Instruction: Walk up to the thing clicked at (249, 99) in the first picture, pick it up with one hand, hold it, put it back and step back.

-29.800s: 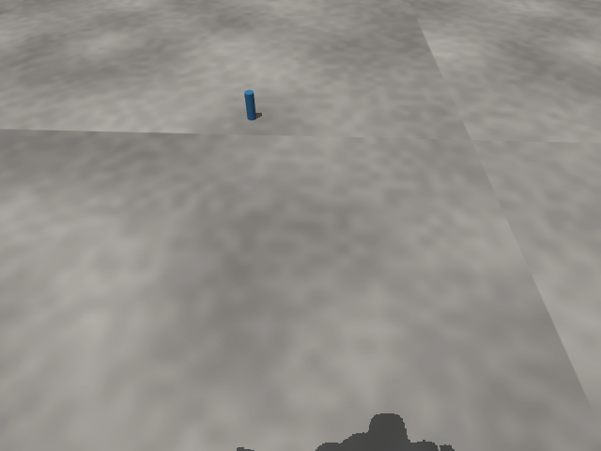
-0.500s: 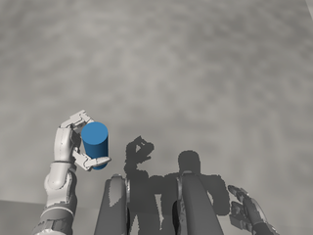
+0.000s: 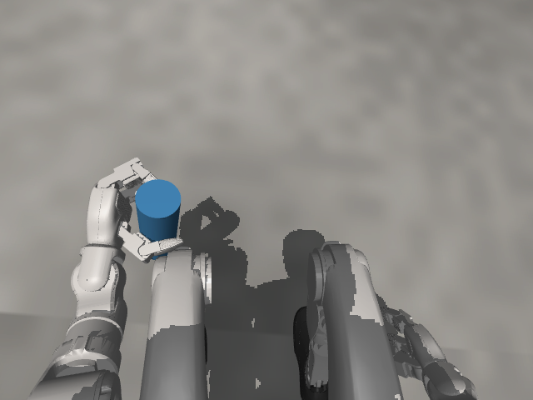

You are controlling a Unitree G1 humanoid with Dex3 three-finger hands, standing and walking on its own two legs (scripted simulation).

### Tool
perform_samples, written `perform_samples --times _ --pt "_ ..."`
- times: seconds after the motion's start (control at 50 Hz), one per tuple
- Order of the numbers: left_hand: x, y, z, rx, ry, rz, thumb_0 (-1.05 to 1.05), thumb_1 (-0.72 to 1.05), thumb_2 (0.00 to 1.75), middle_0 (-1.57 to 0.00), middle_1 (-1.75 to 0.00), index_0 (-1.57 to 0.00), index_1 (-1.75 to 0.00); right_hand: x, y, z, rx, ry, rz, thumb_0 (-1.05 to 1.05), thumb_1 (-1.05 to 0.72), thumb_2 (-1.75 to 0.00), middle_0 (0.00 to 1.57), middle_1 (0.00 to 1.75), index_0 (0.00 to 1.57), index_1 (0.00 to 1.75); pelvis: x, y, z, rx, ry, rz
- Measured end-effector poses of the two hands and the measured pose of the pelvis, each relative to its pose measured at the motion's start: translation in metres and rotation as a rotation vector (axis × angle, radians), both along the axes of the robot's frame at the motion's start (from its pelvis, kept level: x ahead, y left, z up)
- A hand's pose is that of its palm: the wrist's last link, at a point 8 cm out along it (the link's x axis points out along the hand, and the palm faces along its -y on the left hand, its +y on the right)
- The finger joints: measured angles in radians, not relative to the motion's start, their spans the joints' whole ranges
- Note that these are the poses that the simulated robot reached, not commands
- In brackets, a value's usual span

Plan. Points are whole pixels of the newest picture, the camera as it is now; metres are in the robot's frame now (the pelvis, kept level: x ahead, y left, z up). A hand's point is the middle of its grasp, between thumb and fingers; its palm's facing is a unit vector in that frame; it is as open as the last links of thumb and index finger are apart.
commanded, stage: crouch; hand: left
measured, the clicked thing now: (158, 225) +0.36 +0.16 -0.06
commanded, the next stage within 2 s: lower in 0.72 s
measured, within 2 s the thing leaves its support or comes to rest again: neither
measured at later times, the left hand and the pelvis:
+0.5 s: hand (162, 218) +0.39 +0.17 -0.13, palm faces -0.06 -1.00 -0.03, open 9.8 cm; pelvis +0.01 +0.00 -0.06, yaw -3 degrees
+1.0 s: hand (168, 227) +0.39 +0.17 -0.18, palm faces -0.07 -1.00 -0.03, open 9.8 cm; pelvis +0.00 +0.01 -0.08, yaw -6 degrees
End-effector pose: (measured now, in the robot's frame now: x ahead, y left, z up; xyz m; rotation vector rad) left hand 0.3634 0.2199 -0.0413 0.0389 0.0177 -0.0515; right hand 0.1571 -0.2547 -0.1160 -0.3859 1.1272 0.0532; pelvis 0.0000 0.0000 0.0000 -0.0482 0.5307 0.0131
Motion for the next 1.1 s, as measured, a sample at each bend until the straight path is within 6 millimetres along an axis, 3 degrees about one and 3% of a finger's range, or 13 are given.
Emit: perform_samples --times 0.2,0.4,0.72,0.92,1.1 --pt "0.011 0.001 -0.037 -0.008 0.007 0.023 0.0 -0.61 1.02 -1.0 -1.4 -0.91 -1.34 -0.019 -0.008 -0.028 -0.021 0.057 -0.002 0.01 -0.92 -0.91 0.2 0.3 0.2 0.3 -0.001 -0.001 -0.031 -0.01 -0.021 -0.008" --pt "0.012 0.007 -0.075 -0.002 0.032 0.011 0.01 -0.61 1.04 -0.99 -1.41 -0.89 -1.36 -0.014 -0.018 -0.041 -0.067 0.095 0.044 0.01 -0.92 -0.91 0.2 0.3 0.2 0.3 0.004 -0.001 -0.051 -0.028 -0.03 -0.018" --pt "0.008 0.003 -0.109 -0.009 0.031 0.002 0.01 -0.61 1.04 -0.99 -1.41 -0.9 -1.36 0.0 -0.013 -0.045 -0.108 0.097 0.122 0.0 -0.94 -0.91 0.2 0.3 0.2 0.3 0.004 0.004 -0.067 -0.069 -0.079 -0.034" --pt "0.011 0.005 -0.124 0.005 0.032 -0.014 0.01 -0.61 1.03 -0.99 -1.42 -0.89 -1.37 -0.009 -0.009 -0.043 -0.129 0.125 0.156 0.0 -0.94 -0.91 0.2 0.3 0.2 0.3 0.001 0.007 -0.073 -0.092 -0.108 -0.045" --pt "0.007 0.002 -0.16 -0.015 0.07 -0.031 0.01 -0.61 1.03 -0.99 -1.42 -0.9 -1.36 -0.019 -0.01 -0.035 -0.179 0.164 0.21 0.0 -0.94 -0.91 0.2 0.3 0.2 0.3 -0.002 0.01 -0.08 -0.12 -0.152 -0.061"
